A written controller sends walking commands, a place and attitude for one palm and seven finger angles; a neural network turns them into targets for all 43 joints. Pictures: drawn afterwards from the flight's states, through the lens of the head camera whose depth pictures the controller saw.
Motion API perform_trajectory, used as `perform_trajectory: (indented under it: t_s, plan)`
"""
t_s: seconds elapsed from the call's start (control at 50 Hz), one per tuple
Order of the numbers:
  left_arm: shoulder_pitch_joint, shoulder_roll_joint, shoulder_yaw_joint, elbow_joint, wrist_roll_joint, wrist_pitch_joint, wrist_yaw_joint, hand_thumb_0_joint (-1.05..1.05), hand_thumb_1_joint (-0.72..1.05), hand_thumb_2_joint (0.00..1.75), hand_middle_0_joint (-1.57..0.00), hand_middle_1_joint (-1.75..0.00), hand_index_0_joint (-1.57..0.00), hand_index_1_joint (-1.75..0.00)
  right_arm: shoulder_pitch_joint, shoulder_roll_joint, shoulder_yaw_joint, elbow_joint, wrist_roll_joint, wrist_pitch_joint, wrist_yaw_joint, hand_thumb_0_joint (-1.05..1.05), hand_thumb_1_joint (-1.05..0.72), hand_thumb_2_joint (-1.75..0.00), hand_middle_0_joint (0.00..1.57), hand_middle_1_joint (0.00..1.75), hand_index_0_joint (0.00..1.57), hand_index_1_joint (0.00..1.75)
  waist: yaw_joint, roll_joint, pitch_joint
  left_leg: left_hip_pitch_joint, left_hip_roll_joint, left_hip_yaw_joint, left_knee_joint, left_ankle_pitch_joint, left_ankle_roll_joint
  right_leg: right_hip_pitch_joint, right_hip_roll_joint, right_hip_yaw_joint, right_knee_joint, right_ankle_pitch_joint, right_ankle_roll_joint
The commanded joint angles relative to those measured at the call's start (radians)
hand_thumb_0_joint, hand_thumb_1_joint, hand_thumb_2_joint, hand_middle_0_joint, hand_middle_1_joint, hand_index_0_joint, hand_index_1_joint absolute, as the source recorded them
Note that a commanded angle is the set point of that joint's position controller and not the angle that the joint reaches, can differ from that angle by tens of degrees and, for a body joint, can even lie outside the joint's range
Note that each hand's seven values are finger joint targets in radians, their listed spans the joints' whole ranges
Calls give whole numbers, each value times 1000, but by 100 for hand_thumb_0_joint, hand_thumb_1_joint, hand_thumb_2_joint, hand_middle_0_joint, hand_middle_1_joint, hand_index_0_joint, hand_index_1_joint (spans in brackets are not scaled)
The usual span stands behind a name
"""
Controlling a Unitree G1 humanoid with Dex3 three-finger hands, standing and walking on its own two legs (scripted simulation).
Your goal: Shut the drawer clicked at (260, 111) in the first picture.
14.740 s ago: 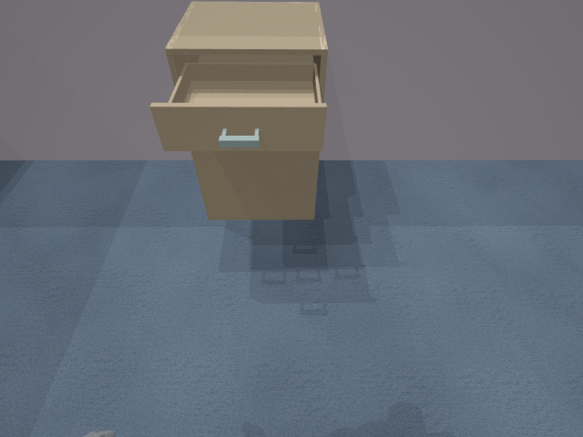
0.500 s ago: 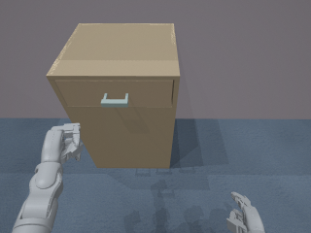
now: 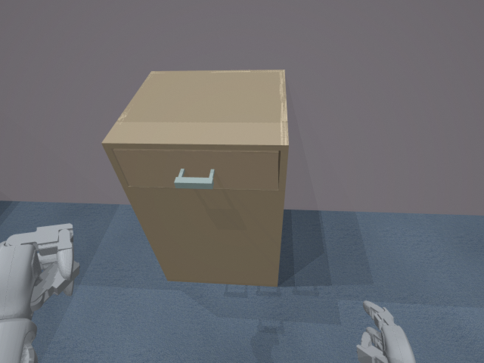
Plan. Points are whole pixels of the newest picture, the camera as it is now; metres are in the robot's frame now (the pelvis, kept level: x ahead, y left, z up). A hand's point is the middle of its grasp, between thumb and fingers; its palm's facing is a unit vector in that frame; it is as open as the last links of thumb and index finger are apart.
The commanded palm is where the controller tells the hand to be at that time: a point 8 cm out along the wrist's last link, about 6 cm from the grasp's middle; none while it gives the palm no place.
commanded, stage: draw the hand back to the body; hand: left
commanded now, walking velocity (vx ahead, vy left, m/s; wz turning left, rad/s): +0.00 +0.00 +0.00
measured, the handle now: (195, 177) +0.59 +0.21 -0.08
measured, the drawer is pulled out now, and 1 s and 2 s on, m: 0.00 0.00 0.00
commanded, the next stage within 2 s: step back with the hand held close in 0.18 s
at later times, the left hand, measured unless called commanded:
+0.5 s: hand (68, 267) +0.18 +0.24 +0.16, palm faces +0.31 -0.82 -0.47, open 3.3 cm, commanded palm +0.12 +0.29 +0.17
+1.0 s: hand out of the picture +0.10 +0.27 +0.15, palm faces +0.33 -0.78 -0.53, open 3.3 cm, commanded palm +0.03 +0.32 +0.17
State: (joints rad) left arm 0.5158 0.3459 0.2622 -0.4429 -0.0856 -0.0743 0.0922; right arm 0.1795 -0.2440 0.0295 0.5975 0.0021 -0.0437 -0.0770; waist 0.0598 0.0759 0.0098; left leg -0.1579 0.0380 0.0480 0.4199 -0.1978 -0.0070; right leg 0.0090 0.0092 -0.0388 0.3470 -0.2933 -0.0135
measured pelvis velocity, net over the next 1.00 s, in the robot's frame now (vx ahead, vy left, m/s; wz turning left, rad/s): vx -0.09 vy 0.03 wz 0.04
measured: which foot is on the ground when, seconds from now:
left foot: down 0.00-1.00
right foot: down 0.00-1.00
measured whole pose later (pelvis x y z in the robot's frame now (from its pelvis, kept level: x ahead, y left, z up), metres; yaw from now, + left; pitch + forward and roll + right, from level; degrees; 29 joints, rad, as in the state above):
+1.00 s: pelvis -0.09 +0.03 -0.01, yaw +2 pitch +0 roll -2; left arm 0.63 0.42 0.39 -0.58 -0.04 -0.24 0.12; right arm 0.18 -0.21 0.00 0.53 0.00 -0.04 -0.09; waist -0.01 0.05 0.07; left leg -0.43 0.01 0.02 0.51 -0.11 0.05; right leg -0.29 0.01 -0.02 0.52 -0.24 0.02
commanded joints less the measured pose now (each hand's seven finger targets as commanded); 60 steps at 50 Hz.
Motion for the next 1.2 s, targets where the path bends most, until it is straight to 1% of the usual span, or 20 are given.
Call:
perform_trajectory:
  t_s: [0.0, 0.04, 0.16, 0.28, 0.3, 0.32, 0.38, 0.44, 0.58, 0.7, 0.84, 0.94, 0.98, 1.02, 1.04, 1.08, 1.12, 1.14, 1.16, 1.18]
  plan:
    - [-20, 157, 137, -223, 0, -81, 10, 0, 90, 90, -140, -160, -140, -160, -144, -87, -39, -165, -2, -69, -9, 0, -90, -90, 20, 30, 20, 30, -1, -57, -42, 172, -28, 2, -7, 191, 51, -179, -2, 17, -79, 303, 9]
    - [-32, 130, 115, -176, 0, -75, 5, 0, 90, 90, -140, -160, -140, -160, -143, -92, -45, -157, 0, -70, -11, 0, -90, -90, 20, 30, 20, 30, -9, -102, 11, 162, -27, 5, -11, 164, 52, -211, 1, 18, -104, 267, 14]
    - [-92, 158, 125, -201, 2, -86, 12, 0, 90, 90, -140, -160, -140, -160, -147, -90, -42, -158, -4, -80, -24, 0, -90, -90, 20, 30, 20, 30, 1, -65, -22, 170, -30, -5, -19, 138, 56, -189, -11, 26, -95, 221, 13]
    - [-63, 161, 138, -223, 4, -88, 14, 0, 90, 90, -140, -160, -140, -160, -151, -83, -38, -155, -8, -95, -25, 0, -90, -90, 20, 30, 20, 30, 11, -33, -34, 173, -30, -3, -16, 189, 52, -163, -9, 24, -84, 293, 8]
    - [-163, 288, 263, -315, 18, -132, 20, 0, 90, 90, -140, -160, -140, -160, -132, -105, -42, -185, -10, -60, -13, 0, -90, -90, 20, 30, 20, 30, -40, -58, 35, 113, -17, -12, 36, 171, 66, -270, -62, 86, -124, 381, 33]
    - [-47, 220, 221, -209, 18, -132, 13, 0, 90, 90, -140, -160, -140, -160, -131, -91, -48, -159, -12, -38, -10, 0, -90, -90, 20, 30, 20, 30, -42, -98, 18, 105, -16, -17, 51, 182, 64, -260, -78, 64, -104, 411, 37]
    - [51, 166, 180, -208, 20, -145, 1, 0, 90, 90, -140, -160, -140, -160, -121, -97, -62, -185, -11, 2, -2, 0, -90, -90, 20, 30, 20, 30, -47, -45, -49, 114, -2, -13, 29, 277, 62, -234, -71, 40, -50, 436, 45]
    - [93, 171, 181, -230, 16, -149, 3, 0, 90, 90, -140, -160, -140, -160, -123, -99, -71, -201, -9, 22, -3, 0, -90, -90, 20, 30, 20, 30, -47, -20, -92, 122, 7, -16, 16, 342, 62, -233, -59, 33, -34, 414, 47]
    - [147, 220, 230, -288, 5, -159, 24, 0, 90, 90, -140, -160, -140, -160, -109, -97, -81, -228, -2, 45, -11, 0, -90, -90, 20, 30, 20, 30, -43, -48, -168, 86, 26, -38, 6, 425, 58, -200, -35, 18, 25, 393, 42]
    - [158, 221, 227, -322, 6, -176, 38, 0, 90, 90, -140, -160, -140, -160, -95, -109, -87, -229, 0, 28, -12, 0, -90, -90, 20, 30, 20, 30, -52, -12, -156, 3, 41, -63, -28, 265, 58, -211, -20, 22, 47, 266, 41]
    - [147, 227, 257, -326, 32, -216, 53, 0, 90, 90, -140, -160, -140, -160, -105, -126, -90, -235, -1, -19, -20, 0, -90, -90, 20, 30, 20, 30, -56, 67, -82, -321, 90, -170, -192, -286, 92, -84, 26, 29, 147, 76, 41]
    - [149, 220, 267, -334, 42, -230, 52, 0, 90, 90, -140, -160, -140, -160, -98, -123, -97, -232, 1, -49, -19, 0, -90, -90, 20, 30, 20, 30, -54, 66, -86, -445, 101, -180, -174, -422, 98, -52, 38, 53, 188, 4, 28]
    - [156, 215, 258, -335, 34, -236, 52, 0, 90, 90, -140, -160, -140, -160, -81, -105, -97, -220, 0, -55, -15, 0, -90, -90, 20, 30, 20, 30, -58, -43, -83, -344, 41, -120, -45, -317, 67, -187, -12, 114, 65, -73, 7]
    - [118, 213, 232, -344, 22, -239, 62, 0, 90, 90, -140, -160, -140, -160, -55, -96, -102, -179, -3, -53, -8, 0, -90, -90, 20, 30, 20, 30, -74, -182, -85, -104, -44, -47, 232, -149, 16, -478, -148, 240, -111, -180, -53]
    - [83, 219, 231, -359, 24, -235, 70, 0, 90, 90, -140, -160, -140, -160, -47, -98, -105, -159, -7, -52, -7, 0, -90, -90, 20, 30, 20, 30, -83, -209, -99, -32, -51, -41, 303, -118, 9, -543, -187, 255, -123, -145, -75]
    - [51, 202, 201, -344, 34, -224, 78, 0, 90, 90, -140, -160, -140, -160, -59, -86, -95, -148, -11, -53, -12, 0, -90, -90, 20, 30, 20, 30, -90, -182, -78, -15, -45, -50, 237, -65, 16, -538, -169, 192, -64, -18, -58]
    - [21, 221, 210, -364, 35, -231, 80, 0, 90, 90, -140, -160, -140, -160, -86, -106, -92, -158, -8, -59, -25, 0, -90, -90, 20, 30, 20, 30, -82, -69, -39, -69, 16, -136, 42, -87, 38, -491, -60, 110, 19, -26, 1]
    - [19, 238, 226, -382, 38, -237, 80, 0, 90, 90, -140, -160, -140, -160, -102, -118, -93, -165, -9, -67, -33, 0, -90, -90, 20, 30, 20, 30, -80, 40, -36, -161, 83, -225, -94, -208, 59, -411, -3, 73, 97, -86, 24]
    - [54, 222, 240, -375, 50, -248, 75, 0, 90, 90, -140, -160, -140, -160, -108, -129, -91, -174, -11, -76, -34, 0, -90, -90, 20, 30, 20, 30, -72, 182, -56, -349, 177, -343, -272, -481, 99, -227, 66, 43, 292, -103, 41]
    - [55, 214, 258, -365, 67, -254, 71, 0, 90, 90, -140, -160, -140, -160, -121, -134, -92, -180, -18, -83, -34, 0, -90, -90, 20, 30, 20, 30, -61, 256, -66, -567, 258, -450, -387, -690, 152, -49, 119, 44, 505, -72, 45]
